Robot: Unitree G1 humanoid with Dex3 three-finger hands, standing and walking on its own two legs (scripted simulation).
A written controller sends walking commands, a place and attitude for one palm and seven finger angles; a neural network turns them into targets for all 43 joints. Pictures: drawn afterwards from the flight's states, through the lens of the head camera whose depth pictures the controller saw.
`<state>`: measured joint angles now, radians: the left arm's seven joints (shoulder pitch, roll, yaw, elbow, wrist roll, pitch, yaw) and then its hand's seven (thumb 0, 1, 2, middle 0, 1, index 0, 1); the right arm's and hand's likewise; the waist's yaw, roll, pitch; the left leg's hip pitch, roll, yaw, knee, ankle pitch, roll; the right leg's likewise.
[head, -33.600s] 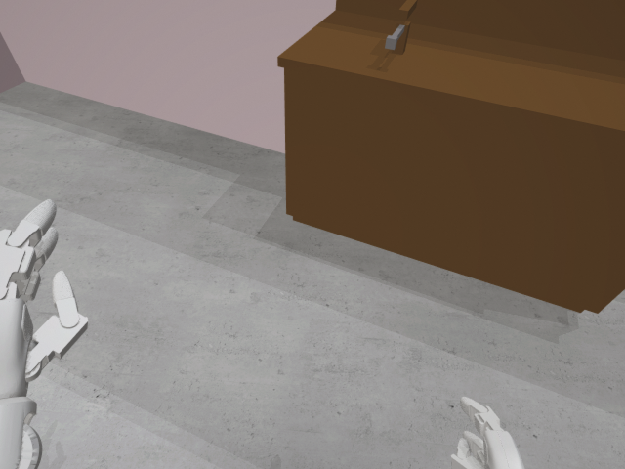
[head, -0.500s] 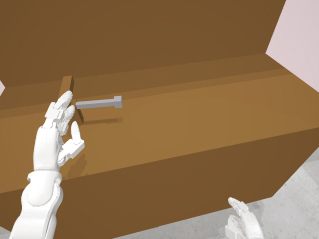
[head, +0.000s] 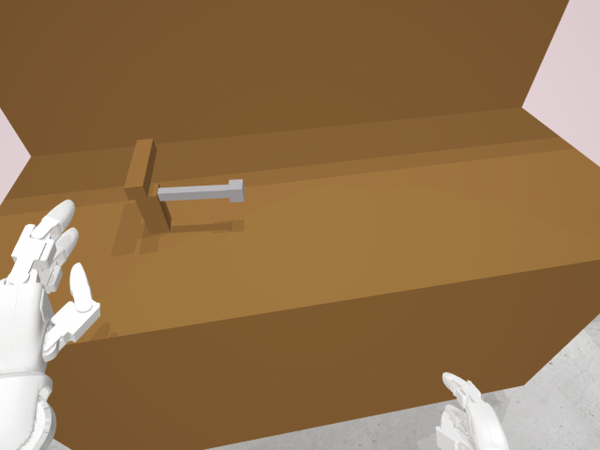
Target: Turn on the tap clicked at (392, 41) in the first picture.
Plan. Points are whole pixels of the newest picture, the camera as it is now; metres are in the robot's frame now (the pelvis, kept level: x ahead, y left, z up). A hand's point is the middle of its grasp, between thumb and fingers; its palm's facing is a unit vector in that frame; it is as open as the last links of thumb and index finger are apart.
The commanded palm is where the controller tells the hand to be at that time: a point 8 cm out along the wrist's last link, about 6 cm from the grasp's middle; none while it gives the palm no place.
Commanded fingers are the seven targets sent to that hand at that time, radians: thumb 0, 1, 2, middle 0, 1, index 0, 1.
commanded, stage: draw the hand back beside the body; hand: left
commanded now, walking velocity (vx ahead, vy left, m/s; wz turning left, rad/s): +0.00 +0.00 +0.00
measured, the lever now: (236, 190) +0.50 +0.18 +0.08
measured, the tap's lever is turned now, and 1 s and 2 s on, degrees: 84 84 84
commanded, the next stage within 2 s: step back with the hand held close in 0.18 s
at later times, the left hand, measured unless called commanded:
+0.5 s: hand (104, 311) +0.19 +0.23 +0.16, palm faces +0.37 -0.84 -0.40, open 7.4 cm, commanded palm +0.14 +0.27 +0.17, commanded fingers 0.00 0.90 0.90 -0.20 -0.30 -0.20 -0.30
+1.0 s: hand (60, 370) +0.14 +0.25 +0.15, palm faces +0.37 -0.82 -0.44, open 7.4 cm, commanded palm +0.08 +0.29 +0.17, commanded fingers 0.00 0.90 0.90 -0.20 -0.30 -0.20 -0.30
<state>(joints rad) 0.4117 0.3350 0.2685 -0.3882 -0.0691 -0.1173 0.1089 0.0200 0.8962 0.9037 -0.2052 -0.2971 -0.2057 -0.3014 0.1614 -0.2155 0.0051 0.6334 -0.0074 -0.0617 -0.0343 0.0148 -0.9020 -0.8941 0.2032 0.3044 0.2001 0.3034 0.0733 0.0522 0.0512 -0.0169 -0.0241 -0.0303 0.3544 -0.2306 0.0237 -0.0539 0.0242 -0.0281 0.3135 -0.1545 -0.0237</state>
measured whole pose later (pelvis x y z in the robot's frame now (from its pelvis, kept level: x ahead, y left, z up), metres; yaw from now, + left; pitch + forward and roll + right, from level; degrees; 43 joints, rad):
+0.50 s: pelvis -0.02 -0.01 +0.00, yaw -1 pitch -2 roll +0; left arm 0.45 0.35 0.32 -0.43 -0.06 -0.18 0.11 0.02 0.90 0.90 -0.21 -0.30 -0.21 -0.30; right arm 0.16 -0.23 0.00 0.57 0.00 -0.02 -0.05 0.01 -0.90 -0.89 0.20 0.30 0.20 0.30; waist 0.03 0.05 0.05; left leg -0.15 -0.02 -0.02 0.41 -0.22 0.02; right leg -0.19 0.03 -0.03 0.36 -0.14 -0.03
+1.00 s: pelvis -0.08 +0.01 -0.02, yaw +0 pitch +1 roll -1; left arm 0.51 0.38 0.34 -0.54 -0.02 -0.19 0.17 0.02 0.89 0.90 -0.21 -0.30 -0.21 -0.30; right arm 0.20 -0.22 -0.01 0.56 0.01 -0.03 -0.07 0.01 -0.90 -0.89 0.20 0.30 0.20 0.30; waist 0.00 0.02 0.06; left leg -0.38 -0.03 -0.01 0.58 -0.21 0.05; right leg -0.40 0.01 -0.02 0.50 -0.15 0.00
